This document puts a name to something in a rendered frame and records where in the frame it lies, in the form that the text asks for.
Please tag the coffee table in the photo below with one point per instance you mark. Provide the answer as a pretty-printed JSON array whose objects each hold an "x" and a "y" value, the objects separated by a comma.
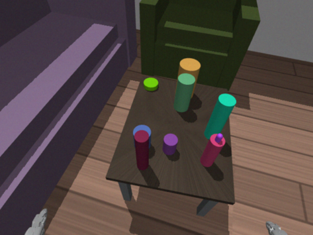
[{"x": 180, "y": 173}]

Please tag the armchair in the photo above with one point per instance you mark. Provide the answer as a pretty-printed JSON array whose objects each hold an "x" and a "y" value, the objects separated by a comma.
[{"x": 217, "y": 33}]

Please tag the right robot hand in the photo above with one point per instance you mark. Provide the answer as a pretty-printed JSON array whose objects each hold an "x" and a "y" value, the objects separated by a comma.
[{"x": 274, "y": 229}]

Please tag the left robot hand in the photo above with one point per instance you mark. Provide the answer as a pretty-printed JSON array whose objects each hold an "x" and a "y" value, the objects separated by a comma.
[{"x": 38, "y": 224}]

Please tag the sofa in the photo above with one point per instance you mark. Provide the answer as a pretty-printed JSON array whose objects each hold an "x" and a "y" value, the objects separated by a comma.
[{"x": 60, "y": 61}]

